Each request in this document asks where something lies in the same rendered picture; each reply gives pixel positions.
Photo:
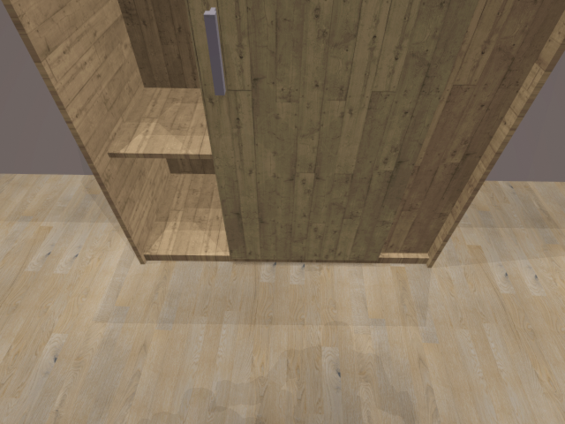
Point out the wardrobe door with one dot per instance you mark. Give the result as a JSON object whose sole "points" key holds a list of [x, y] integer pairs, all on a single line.
{"points": [[327, 106], [501, 45]]}

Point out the handle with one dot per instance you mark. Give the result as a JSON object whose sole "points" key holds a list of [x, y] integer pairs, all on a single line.
{"points": [[214, 48]]}

